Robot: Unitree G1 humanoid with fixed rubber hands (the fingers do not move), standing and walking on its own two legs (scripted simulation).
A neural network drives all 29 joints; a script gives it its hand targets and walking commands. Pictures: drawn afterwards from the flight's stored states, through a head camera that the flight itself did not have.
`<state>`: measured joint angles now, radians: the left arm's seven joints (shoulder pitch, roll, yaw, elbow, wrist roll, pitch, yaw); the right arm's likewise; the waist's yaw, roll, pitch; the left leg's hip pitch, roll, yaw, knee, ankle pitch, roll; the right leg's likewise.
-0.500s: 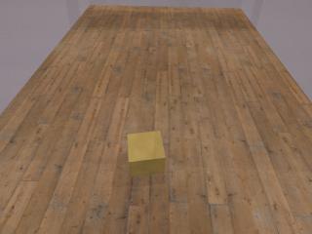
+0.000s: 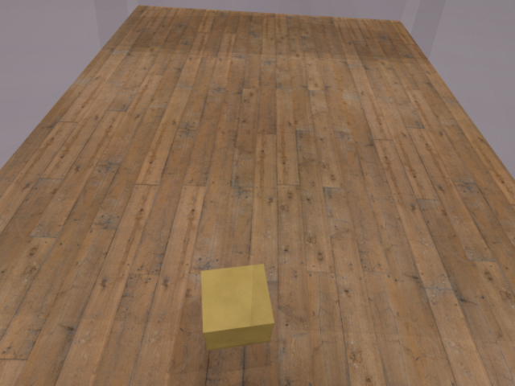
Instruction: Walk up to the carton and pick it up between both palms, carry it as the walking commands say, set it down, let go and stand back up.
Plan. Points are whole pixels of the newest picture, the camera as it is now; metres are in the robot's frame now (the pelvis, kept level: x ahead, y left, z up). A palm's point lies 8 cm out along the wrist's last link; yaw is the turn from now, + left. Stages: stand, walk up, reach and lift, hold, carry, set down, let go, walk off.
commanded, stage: walk up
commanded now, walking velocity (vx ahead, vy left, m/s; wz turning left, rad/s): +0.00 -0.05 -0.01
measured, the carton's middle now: (235, 307) +0.52 +0.05 -0.66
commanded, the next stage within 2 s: none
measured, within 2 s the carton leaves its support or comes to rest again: neither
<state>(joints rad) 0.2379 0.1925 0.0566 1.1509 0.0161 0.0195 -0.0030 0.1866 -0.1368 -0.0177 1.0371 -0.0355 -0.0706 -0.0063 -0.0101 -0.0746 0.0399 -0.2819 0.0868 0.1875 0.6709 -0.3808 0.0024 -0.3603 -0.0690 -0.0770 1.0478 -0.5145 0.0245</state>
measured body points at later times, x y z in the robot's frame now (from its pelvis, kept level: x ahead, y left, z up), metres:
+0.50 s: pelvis +0.09 -0.01 -0.01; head +0.13 +0.01 +0.44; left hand +0.16 +0.24 -0.17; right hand +0.15 -0.25 -0.15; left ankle -0.01 +0.10 -0.72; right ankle +0.08 -0.13 -0.69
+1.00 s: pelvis +0.09 -0.02 +0.00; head +0.16 +0.02 +0.44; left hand +0.15 +0.22 -0.18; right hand +0.18 -0.26 -0.13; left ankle +0.07 +0.07 -0.72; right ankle +0.05 -0.17 -0.65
